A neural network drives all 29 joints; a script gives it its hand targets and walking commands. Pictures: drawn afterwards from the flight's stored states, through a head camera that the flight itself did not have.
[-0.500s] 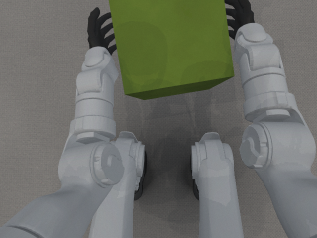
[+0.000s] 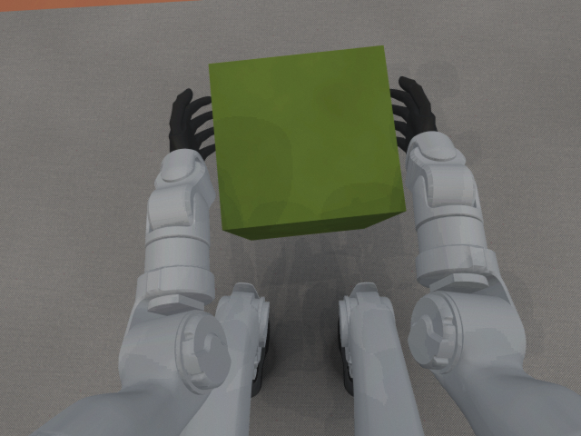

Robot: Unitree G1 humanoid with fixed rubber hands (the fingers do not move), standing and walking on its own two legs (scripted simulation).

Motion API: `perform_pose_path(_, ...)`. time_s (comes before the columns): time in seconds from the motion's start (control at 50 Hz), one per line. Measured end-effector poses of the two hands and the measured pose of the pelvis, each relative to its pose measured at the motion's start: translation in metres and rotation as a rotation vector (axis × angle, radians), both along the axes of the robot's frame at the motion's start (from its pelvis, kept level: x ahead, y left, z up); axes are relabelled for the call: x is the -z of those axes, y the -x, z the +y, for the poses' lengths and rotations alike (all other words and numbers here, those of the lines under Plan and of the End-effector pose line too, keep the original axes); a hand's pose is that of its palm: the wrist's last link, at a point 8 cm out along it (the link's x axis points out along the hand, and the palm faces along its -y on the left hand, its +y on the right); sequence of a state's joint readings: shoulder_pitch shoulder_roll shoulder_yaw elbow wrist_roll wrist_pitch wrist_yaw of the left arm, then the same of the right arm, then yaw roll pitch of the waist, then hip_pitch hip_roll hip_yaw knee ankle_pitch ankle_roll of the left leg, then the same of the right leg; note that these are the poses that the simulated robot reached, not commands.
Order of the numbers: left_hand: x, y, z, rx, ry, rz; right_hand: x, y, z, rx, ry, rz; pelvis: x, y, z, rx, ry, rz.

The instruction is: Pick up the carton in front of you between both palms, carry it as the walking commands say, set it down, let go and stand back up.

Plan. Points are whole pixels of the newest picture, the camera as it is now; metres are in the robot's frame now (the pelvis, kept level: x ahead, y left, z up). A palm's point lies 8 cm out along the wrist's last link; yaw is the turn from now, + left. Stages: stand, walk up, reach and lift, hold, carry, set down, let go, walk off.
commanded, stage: reach and lift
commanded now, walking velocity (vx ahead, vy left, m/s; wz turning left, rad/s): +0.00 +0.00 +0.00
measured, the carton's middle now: (303, 164) +0.48 -0.01 -0.13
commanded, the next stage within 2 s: none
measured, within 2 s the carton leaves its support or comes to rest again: neither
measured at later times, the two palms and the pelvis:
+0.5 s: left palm (110, 127) +0.42 +0.15 +0.12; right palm (475, 122) +0.43 -0.15 +0.11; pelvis +0.04 +0.00 +0.14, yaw -1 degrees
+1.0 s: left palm out of the picture +0.39 +0.15 +0.26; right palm out of the picture +0.37 -0.15 +0.25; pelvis +0.08 +0.01 +0.24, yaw -1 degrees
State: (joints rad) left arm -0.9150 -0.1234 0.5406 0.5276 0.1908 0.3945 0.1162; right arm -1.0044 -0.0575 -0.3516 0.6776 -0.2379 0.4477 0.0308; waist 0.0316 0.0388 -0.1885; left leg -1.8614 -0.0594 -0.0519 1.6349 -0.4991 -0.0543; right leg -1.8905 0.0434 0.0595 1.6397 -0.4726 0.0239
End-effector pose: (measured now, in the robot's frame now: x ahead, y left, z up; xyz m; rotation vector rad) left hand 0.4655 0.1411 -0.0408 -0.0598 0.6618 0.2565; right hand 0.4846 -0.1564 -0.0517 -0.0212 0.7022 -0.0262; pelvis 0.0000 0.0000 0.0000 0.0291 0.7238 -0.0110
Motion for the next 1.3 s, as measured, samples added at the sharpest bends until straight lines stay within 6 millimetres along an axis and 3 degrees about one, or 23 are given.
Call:
perform_pose_path(0.28,-0.095,0.024,0.008,0.025,0.002,0.006,-0.096,0.031,0.008,0.029,0.001,0.006,-0.079,-0.025,-0.002,0.002,0.008,-0.127)
perform_pose_path(0.66,-0.207,0.055,0.008,0.068,0.005,0.005,-0.209,0.076,0.008,0.083,-0.004,0.006,-0.180,-0.059,0.005,0.005,0.027,-0.378)
perform_pose_path(0.96,-0.293,0.073,0.011,0.132,-0.022,-0.028,-0.296,0.107,0.011,0.112,0.017,-0.030,-0.234,-0.081,0.008,0.004,0.037,-0.651)
perform_pose_path(1.08,-0.312,0.080,0.010,0.152,-0.039,-0.018,-0.317,0.115,0.010,0.105,0.035,-0.023,-0.242,-0.080,0.009,0.006,0.040,-0.743)
perform_pose_path(1.3,-0.313,0.086,0.010,0.145,-0.035,0.000,-0.317,0.120,0.010,0.107,0.031,-0.004,-0.242,-0.069,0.009,0.009,0.040,-0.791)
